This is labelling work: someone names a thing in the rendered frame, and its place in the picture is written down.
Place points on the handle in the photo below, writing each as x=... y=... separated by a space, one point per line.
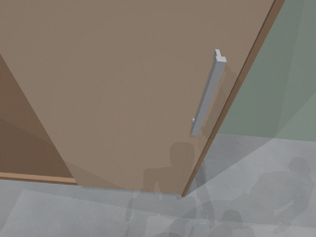
x=209 y=90

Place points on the wardrobe door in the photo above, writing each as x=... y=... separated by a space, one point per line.
x=116 y=84
x=25 y=146

